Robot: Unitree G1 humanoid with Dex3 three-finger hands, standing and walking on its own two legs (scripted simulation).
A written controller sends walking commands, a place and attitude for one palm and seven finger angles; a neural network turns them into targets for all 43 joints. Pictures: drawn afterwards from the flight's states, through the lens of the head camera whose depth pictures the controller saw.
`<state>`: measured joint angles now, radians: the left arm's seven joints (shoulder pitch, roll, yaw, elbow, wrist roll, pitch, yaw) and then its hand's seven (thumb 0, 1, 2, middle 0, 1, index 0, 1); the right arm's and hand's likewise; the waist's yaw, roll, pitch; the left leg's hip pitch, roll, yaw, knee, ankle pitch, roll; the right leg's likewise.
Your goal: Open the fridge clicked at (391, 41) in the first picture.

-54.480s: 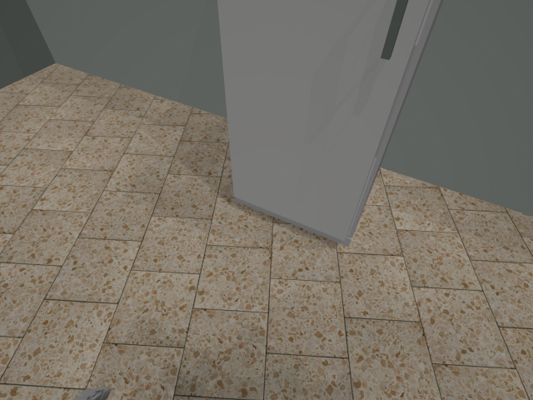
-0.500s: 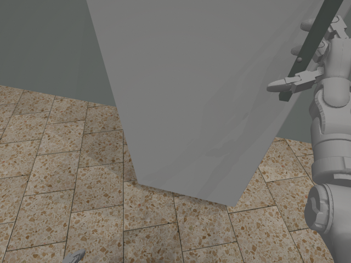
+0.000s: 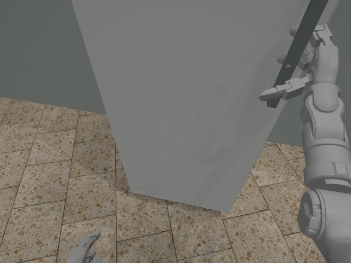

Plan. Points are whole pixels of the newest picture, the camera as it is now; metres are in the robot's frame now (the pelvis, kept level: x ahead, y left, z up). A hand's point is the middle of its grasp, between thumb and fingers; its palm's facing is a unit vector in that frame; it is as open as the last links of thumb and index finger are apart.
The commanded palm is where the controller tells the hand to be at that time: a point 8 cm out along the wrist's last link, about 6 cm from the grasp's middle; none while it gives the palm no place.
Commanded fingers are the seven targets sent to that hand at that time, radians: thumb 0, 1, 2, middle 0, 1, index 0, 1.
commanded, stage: slip the hand off the handle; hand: right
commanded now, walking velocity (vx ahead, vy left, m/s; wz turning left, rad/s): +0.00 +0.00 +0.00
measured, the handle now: (291, 53) +0.50 -0.19 +0.26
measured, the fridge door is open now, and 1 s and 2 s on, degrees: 0 0 0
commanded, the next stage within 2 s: draw the hand back to the body in 1.34 s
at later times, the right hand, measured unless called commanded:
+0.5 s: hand (291, 66) +0.46 -0.18 +0.25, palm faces +0.19 +0.97 -0.17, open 14.5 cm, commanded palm +0.41 -0.28 +0.25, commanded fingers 0.00 0.55 -0.20 0.25 1.15 0.25 1.15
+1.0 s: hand out of the picture +0.37 -0.27 +0.24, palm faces +0.23 +0.96 -0.15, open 14.7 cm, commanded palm +0.33 -0.31 +0.25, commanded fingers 0.00 0.55 -0.20 0.25 1.15 0.25 1.15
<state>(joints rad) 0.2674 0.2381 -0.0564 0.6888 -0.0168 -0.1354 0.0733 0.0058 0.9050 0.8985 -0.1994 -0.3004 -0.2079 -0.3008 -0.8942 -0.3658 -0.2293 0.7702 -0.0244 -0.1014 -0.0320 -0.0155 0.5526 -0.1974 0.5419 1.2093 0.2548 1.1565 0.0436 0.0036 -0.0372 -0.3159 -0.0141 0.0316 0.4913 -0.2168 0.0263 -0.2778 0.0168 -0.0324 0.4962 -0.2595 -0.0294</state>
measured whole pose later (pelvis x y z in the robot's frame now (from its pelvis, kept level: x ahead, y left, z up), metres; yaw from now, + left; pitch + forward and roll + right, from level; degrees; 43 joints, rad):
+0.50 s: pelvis -0.02 +0.00 +0.00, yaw +2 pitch +3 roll +0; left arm 0.33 0.28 -0.02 0.70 -0.03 -0.05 0.07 0.01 0.91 0.90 -0.20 -0.30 -0.21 -0.30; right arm -0.92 -0.49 -0.32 0.91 -0.02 -0.18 0.03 -0.02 0.55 -0.20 0.64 1.18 0.28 1.17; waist 0.10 -0.02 -0.03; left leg -0.38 -0.04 0.01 0.51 -0.19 0.03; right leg -0.35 -0.01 -0.06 0.55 -0.26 -0.02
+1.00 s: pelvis +0.02 -0.02 +0.00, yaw -2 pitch +1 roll +1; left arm 0.20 0.26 -0.05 0.63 -0.05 -0.14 0.09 0.01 0.91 0.90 -0.20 -0.30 -0.21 -0.30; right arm -0.48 -0.42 -0.30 0.21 0.15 0.07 0.14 -0.02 0.56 -0.20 0.26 1.15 0.25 1.16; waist -0.05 -0.02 -0.06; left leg -0.25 0.01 0.05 0.49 -0.26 0.00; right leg -0.23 0.05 -0.01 0.52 -0.30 -0.05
